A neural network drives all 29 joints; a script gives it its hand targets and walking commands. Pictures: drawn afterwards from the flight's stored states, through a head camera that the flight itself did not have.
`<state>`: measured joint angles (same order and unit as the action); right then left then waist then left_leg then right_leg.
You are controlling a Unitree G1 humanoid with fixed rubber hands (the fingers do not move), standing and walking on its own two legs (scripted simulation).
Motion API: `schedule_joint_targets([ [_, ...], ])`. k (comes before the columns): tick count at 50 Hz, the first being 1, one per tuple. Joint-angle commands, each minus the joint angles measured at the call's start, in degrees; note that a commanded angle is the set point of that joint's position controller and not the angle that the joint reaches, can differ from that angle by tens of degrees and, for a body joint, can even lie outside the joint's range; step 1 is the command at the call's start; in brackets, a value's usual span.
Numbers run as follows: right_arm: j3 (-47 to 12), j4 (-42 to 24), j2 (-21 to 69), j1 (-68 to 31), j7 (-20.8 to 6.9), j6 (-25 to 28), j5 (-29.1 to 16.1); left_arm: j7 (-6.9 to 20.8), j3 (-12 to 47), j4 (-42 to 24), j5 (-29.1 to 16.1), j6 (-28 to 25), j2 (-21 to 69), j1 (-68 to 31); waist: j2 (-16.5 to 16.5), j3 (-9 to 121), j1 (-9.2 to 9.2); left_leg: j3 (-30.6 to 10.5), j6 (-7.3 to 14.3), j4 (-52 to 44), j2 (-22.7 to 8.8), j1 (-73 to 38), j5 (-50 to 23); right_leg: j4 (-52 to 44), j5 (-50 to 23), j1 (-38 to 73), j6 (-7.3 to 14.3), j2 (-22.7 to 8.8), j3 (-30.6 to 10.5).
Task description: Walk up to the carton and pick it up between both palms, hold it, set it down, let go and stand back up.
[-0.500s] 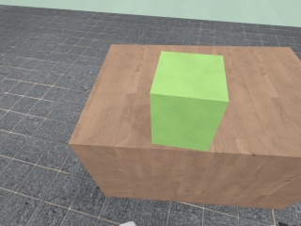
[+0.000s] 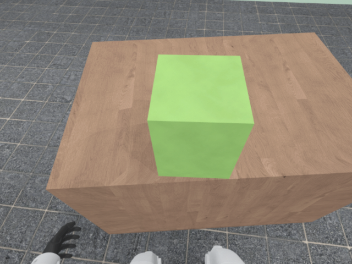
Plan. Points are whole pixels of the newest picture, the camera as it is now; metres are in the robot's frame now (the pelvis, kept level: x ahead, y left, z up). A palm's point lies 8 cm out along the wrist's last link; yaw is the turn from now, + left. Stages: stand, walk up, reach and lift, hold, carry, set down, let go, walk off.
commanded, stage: walk up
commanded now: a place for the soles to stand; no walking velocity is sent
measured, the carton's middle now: (196, 120) +0.46 -0.03 +0.03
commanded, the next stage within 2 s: reach and lift in 1.30 s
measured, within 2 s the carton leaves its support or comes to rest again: neither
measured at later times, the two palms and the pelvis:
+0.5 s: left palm out of the picture +0.06 +0.28 -0.09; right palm out of the picture +0.10 -0.35 -0.08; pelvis +0.00 -0.03 +0.02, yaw +3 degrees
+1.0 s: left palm out of the picture +0.08 +0.29 -0.06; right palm out of the picture +0.11 -0.33 -0.07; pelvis -0.01 -0.03 +0.04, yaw +3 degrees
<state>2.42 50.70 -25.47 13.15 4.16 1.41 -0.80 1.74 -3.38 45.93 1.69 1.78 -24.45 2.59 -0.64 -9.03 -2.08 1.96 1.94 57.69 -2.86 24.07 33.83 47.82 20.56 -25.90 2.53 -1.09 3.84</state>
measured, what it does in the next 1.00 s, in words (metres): stands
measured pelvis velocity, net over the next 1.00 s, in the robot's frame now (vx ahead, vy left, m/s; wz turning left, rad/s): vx -0.01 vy -0.03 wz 0.06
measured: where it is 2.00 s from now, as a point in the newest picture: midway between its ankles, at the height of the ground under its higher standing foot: outside the picture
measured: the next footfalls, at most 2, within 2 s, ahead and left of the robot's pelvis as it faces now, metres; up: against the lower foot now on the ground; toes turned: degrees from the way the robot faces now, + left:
none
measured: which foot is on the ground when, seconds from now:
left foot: down 0.00-1.00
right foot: down 0.00-1.00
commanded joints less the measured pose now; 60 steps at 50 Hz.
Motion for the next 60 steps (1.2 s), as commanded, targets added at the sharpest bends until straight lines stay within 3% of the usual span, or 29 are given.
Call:
schedule_joint_targets([
  [1, 3.0, 0.2, -11.8, 8.0, 0.4, 1.7, 0.7, -0.8, -3.0, -1.9, 0.5, -0.4, -11.3, 2.1, -9.4, 12.9, 2.39, 1.1, 0.1, -6.5, 0.3, 1.2, -1.0, -18.7, -12.4, 11.1, 11.1, -13.7, -16.7],
  [3, 3.0, 2.2, -10.9, 10.0, -0.3, 2.9, 1.5, -0.7, -2.4, -1.8, -0.3, 0.0, -10.7, -1.0, -6.5, 12.5, 0.06, 1.5, 1.1, -22.8, 1.2, -10.1, -12.7, -11.1, -14.8, 5.1, 7.9, -11.6, -12.4],
  [4, 3.5, 2.0, -13.4, 9.7, 0.0, 3.3, 2.9, -0.5, -2.2, -2.7, -0.9, -0.1, -9.2, -1.2, 1.9, 12.1, -0.32, -9.8, 2.5, -28.4, -4.9, -11.9, -13.8, -2.9, -6.2, -1.6, 4.1, -6.5, -7.7],
  [5, 4.5, -0.2, -19.4, 5.1, 0.1, 3.6, 2.9, -0.7, -2.1, -3.3, -0.3, 0.5, -8.6, -2.5, 8.5, 9.7, 0.67, -31.3, 10.2, -34.0, -17.5, -7.0, -19.1, 4.6, 1.1, -4.9, 0.1, -0.3, -4.0],
  [6, 4.5, -0.4, -18.8, 2.4, 0.0, 4.1, 2.2, -0.9, -2.7, -2.5, -0.6, 0.7, -10.3, -3.4, 6.9, 8.0, 1.51, -31.9, 15.2, -32.8, -21.4, -7.8, -31.8, 9.2, 12.6, -5.7, -1.0, -0.9, -7.0],
  [7, 4.1, -0.9, -18.9, 2.0, 0.2, 4.3, 2.2, -0.9, -2.4, -2.1, -1.6, 0.4, -9.6, -2.0, 7.9, 8.0, 1.18, -28.7, 16.5, -30.5, -20.9, -6.9, -41.8, 10.9, 14.7, -4.2, -0.6, -0.9, -7.7],
  [9, 3.8, -1.2, -17.3, 1.7, 0.6, 4.0, 1.6, -0.9, -2.4, -1.1, -1.4, -0.1, -10.2, -0.3, 5.7, 11.0, 1.34, -21.4, 13.0, -25.0, -17.2, -9.8, -49.3, 6.6, 8.9, -1.7, -0.3, -2.1, -6.8],
  [10, 3.0, -1.7, -15.7, -1.0, 0.2, 3.5, 1.9, -0.8, -2.7, 0.0, -1.7, -0.6, -9.7, 1.4, 9.1, 10.3, 2.39, -17.7, 10.9, -23.6, -14.9, -8.9, -47.1, 0.0, 7.4, 1.3, 0.4, -1.9, -5.6],
  [11, 2.9, -2.8, -15.3, -1.6, -0.2, 3.2, 1.6, -0.6, -3.2, 1.4, -1.0, -1.0, -10.4, 3.8, 7.7, 11.4, 3.39, -14.4, 8.4, -21.6, -12.3, -2.5, -42.6, -4.4, -3.0, 9.6, 0.5, -1.3, -4.3],
  [12, 2.5, -2.1, -13.0, -1.3, -0.7, 2.3, 2.5, -0.6, -3.3, 3.0, -1.2, -1.5, -9.6, 5.8, 7.0, 11.6, 3.77, -8.2, 4.9, -19.1, -8.4, -1.1, -33.1, -14.9, -1.4, 14.9, 1.0, -0.3, -4.4],
  [13, 1.6, -2.4, -8.8, -1.5, -1.1, 2.0, 1.5, -1.1, -3.4, 3.3, -0.2, -2.6, -12.9, 5.9, -3.7, 11.6, 3.16, -3.3, 0.8, -10.0, -1.3, 5.2, -21.4, -21.0, -6.3, 16.5, 3.6, -9.1, -20.2],
  [14, 2.2, -2.0, -9.2, -1.2, -0.6, 1.4, 0.9, -0.9, -4.1, 2.6, -0.7, -2.6, -15.6, 3.7, -8.6, 12.5, 2.50, -1.3, 0.0, -9.2, 1.4, 2.9, -4.7, -23.8, -5.9, 12.3, 9.3, -16.7, -26.9],
  [15, 2.0, -1.0, -10.1, -2.4, -0.8, 1.3, 0.8, -1.1, -3.2, 2.6, -1.1, -2.7, -14.5, 2.5, -3.9, 11.7, 1.82, -2.8, -0.1, -7.3, 1.4, -0.3, -0.6, -24.2, -8.0, 8.1, 11.4, -16.8, -27.4],
  [17, 2.5, 2.1, -10.5, 1.8, -1.1, 1.7, 0.7, -1.3, -2.7, 2.9, -0.4, -2.8, -13.9, -0.3, -5.2, 11.5, 0.91, -1.7, 0.3, -11.0, 0.8, -5.5, -4.8, -21.5, -12.3, 7.3, 9.5, -14.3, -22.4],
  [18, 2.1, 2.8, -9.8, 3.1, -1.2, 2.1, 0.8, -1.3, -1.6, 3.2, -1.2, -2.5, -12.1, -2.3, -7.7, 9.8, -1.18, -2.2, 0.6, -20.1, 0.1, -9.6, -14.4, -21.0, -12.5, 4.3, 6.5, -12.2, -17.5],
  [19, 2.0, 3.9, -11.1, 2.4, -1.5, 2.7, 1.5, -1.1, -0.9, 4.2, -1.3, -2.2, -9.5, -1.6, -3.4, 11.7, -1.09, -4.8, 1.0, -25.7, -1.6, -12.4, -18.5, -17.9, -10.6, 3.1, 3.2, -8.3, -12.4],
  [21, 2.2, 2.3, -13.3, -3.1, -2.1, 3.2, 1.8, -0.8, -1.0, 6.0, -1.4, -2.1, -9.4, 0.3, 1.9, 9.6, 2.06, -15.5, 4.2, -30.4, -7.7, -7.6, -19.4, -13.4, -3.9, 5.9, 0.7, -3.3, -9.0],
  [23, 1.4, 3.4, -12.8, -5.7, -2.1, 3.1, 1.2, -0.6, -1.0, 7.2, -1.7, -2.3, -9.5, 1.4, 3.9, 13.6, 3.51, -13.5, 3.7, -29.8, -7.9, -6.8, -26.9, -14.9, -7.6, 13.1, 0.1, -3.4, -7.8],
  [26, 0.4, 4.7, -10.3, -6.2, -2.2, 2.1, 0.4, -0.7, -1.2, 8.6, -1.1, -2.7, -12.0, -2.2, -1.9, 9.4, 1.03, -5.3, 0.2, -27.3, -1.3, -7.5, -20.7, -23.9, -5.9, 9.8, 2.1, -7.3, -13.2],
  [29, 0.3, 7.5, -9.5, -6.9, -2.8, 1.7, 0.7, -0.5, -0.6, 10.1, -1.2, -2.8, -10.4, -1.6, 0.5, 11.4, 0.55, -5.8, 0.4, -32.3, -2.4, -11.7, -17.9, -27.2, 0.1, 10.4, 0.6, -7.5, -11.9],
  [31, -0.2, 8.4, -8.4, -6.9, -2.7, 2.0, 1.1, -0.4, -0.2, 10.5, -1.3, -2.9, -9.5, -3.7, -4.5, 11.5, 0.69, -6.7, 0.7, -33.4, -2.6, -13.3, -24.1, -29.1, -2.2, 11.0, 0.5, -7.9, -11.1],
  [33, -0.3, 8.5, -9.3, -8.6, -2.8, 2.0, 1.3, -0.5, -0.5, 11.2, -1.3, -2.9, -9.4, -2.9, 2.2, 12.5, 1.70, -5.8, 0.2, -35.5, -3.4, -11.6, -26.2, -26.4, -8.5, 15.4, 0.6, -7.5, -10.1],
  [36, 0.0, 9.2, -10.1, -10.3, -2.6, 2.4, 1.0, -0.6, -0.7, 12.3, -1.4, -2.8, -9.5, -1.0, 0.0, 13.1, 2.81, -7.0, 0.3, -35.4, -4.6, -11.0, -32.1, -25.2, -14.6, 18.3, 0.0, -6.2, -7.3],
  [39, -0.7, 9.4, -9.1, -11.1, -2.8, 1.8, 0.9, -0.5, -0.5, 12.5, -1.5, -2.4, -9.5, -2.0, -2.3, 11.7, 2.51, -7.2, -0.1, -36.9, -3.6, -11.5, -27.2, -27.9, -8.4, 17.0, -0.5, -6.6, -7.8],
  [40, -1.1, 9.6, -8.6, -12.6, -2.9, 2.0, 0.6, -0.3, -0.2, 13.3, -1.5, -2.2, -8.2, -2.8, 0.6, 10.0, 2.07, -7.6, 0.1, -37.8, -4.3, -12.1, -26.0, -29.1, -10.6, 16.1, -0.3, -6.6, -8.7],
  [41, -0.6, 10.2, -8.3, -12.0, -3.0, 1.8, 1.1, -0.4, -0.2, 13.1, -1.4, -2.2, -9.7, -3.0, -0.2, 9.8, 1.90, -6.7, 0.0, -38.2, -3.2, -11.6, -24.4, -29.3, -6.0, 14.8, -0.7, -6.6, -7.9],
  [45, -0.1, 10.0, -9.9, -11.5, -3.0, 1.7, 0.4, -0.4, -0.3, 13.4, -1.7, -1.8, -8.4, -2.3, 0.0, 11.8, 2.57, -9.0, 0.1, -39.7, -4.8, -11.1, -30.4, -26.2, -16.7, 18.7, -0.8, -5.5, -7.0],
  [56, 0.3, 10.1, -9.9, -11.4, -2.8, 1.0, 1.1, -0.2, -0.4, 13.2, -0.9, -1.6, -8.9, -2.5, -1.4, 12.3, 1.93, -8.4, 1.4, -38.6, -5.7, -12.2, -24.5, -27.0, -10.8, 16.0, -0.6, -5.5, -6.1],
  [60, 0.2, 9.2, -8.5, -11.6, -3.2, 0.7, 0.9, -0.4, -0.9, 12.6, -1.5, -1.5, -9.9, -2.2, 1.4, 12.9, 2.52, -6.9, 0.3, -36.9, -4.1, -13.4, -26.2, -28.4, -9.2, 15.7, -0.4, -6.7, -8.2],
])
